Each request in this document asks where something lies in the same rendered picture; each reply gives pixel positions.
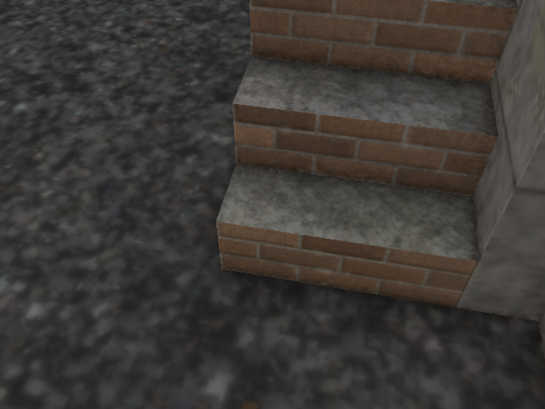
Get stairs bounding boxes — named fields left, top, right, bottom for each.
left=216, top=0, right=518, bottom=308

